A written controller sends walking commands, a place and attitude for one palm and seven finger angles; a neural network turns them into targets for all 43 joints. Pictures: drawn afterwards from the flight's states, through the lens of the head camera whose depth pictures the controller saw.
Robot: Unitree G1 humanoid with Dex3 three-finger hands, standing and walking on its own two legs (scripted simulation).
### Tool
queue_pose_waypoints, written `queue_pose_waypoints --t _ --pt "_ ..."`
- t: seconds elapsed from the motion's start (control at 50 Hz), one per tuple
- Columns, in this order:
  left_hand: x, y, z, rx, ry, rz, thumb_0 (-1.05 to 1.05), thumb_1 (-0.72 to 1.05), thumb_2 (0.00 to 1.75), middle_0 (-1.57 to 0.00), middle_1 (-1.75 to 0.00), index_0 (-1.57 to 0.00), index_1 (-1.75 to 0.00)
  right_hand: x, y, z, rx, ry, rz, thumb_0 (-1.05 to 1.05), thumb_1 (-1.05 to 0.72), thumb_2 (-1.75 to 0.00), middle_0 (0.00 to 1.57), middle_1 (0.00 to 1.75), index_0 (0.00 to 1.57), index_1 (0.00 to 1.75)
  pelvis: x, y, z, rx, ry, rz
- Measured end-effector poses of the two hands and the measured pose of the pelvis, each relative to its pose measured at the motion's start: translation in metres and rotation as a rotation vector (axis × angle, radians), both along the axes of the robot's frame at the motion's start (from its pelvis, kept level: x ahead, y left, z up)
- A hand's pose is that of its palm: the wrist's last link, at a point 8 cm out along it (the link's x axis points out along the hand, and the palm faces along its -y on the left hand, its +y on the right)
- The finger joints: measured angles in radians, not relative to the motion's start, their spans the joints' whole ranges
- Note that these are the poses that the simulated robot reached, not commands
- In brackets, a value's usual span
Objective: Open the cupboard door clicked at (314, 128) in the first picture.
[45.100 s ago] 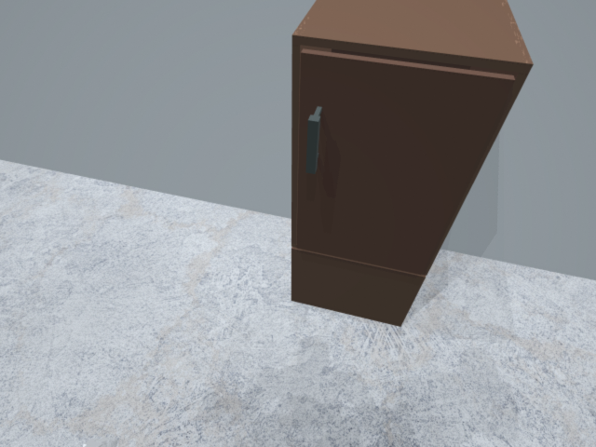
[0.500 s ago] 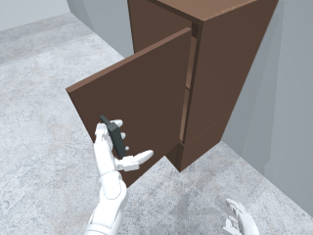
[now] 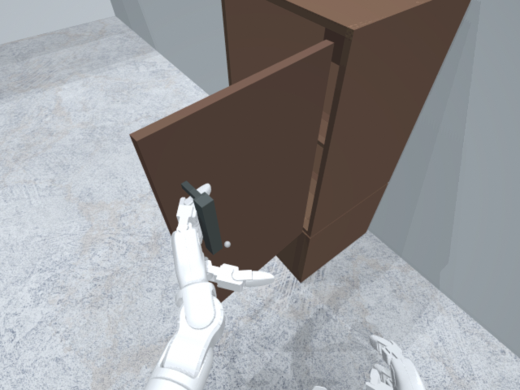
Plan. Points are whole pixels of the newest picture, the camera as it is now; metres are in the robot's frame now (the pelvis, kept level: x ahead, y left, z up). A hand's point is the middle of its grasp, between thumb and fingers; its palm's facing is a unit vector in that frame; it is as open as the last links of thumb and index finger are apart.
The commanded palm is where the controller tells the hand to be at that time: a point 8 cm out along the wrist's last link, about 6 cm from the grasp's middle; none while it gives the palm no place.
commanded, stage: slide the hand sideways off the handle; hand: left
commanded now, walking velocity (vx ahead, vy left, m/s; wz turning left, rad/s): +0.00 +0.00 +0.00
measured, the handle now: (201, 218) +0.37 +0.12 +0.06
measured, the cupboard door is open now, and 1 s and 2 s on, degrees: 96 96 96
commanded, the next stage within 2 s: draw the hand back to the body in 1.14 s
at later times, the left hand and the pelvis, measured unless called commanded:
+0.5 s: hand (206, 271) +0.28 +0.10 +0.06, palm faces -0.05 -1.00 -0.02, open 16.3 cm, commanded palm +0.25 +0.16 +0.06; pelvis +0.01 +0.01 +0.00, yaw -1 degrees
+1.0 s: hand (170, 299) +0.23 +0.14 +0.06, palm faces +0.00 -1.00 -0.05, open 16.2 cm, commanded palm +0.20 +0.20 +0.06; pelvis +0.03 +0.00 -0.01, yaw +0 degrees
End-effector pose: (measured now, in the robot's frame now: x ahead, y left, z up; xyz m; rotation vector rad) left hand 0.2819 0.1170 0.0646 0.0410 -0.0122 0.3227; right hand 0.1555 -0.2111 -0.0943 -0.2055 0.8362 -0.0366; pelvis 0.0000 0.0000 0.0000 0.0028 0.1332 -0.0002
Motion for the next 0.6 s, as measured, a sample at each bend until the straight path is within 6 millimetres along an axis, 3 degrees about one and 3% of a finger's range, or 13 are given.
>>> queue_pose_waypoints --t 0.08,0.16,0.38,0.6 --pt "-0.002 0.016 -0.001 0.082 -0.015 -0.263 -0.01 -0.5 0.3 -0.28 -0.46 -0.19 -0.48 -0.002 0.001 0.001 -0.003 -0.021 0.002 0.01 -0.9 -0.89 0.2 0.3 0.2 0.3 -0.003 0.002 -0.002 -0.003 -0.008 0.009" --pt "-0.001 0.024 0.001 0.024 0.008 -0.427 -0.01 -0.5 0.3 -0.22 -0.38 -0.14 -0.4 -0.005 0.0 0.004 0.005 -0.053 -0.014 0.01 -0.9 -0.89 0.2 0.3 0.2 0.3 -0.005 0.006 0.0 -0.009 -0.02 0.01" --pt "-0.012 0.024 -0.004 -0.041 0.011 -0.392 -0.01 -0.5 0.3 -0.16 -0.31 -0.15 -0.32 -0.002 -0.001 0.016 0.004 -0.094 -0.02 0.01 -0.9 -0.89 0.2 0.3 0.2 0.3 0.005 0.012 0.0 -0.003 -0.003 -0.018" --pt "-0.03 0.045 -0.007 -0.024 0.038 -0.372 -0.01 -0.5 0.3 -0.17 -0.31 -0.16 -0.31 0.019 0.002 0.016 0.006 -0.121 -0.011 0.01 -0.9 -0.89 0.2 0.3 0.2 0.3 0.018 0.011 -0.003 -0.012 0.019 -0.012"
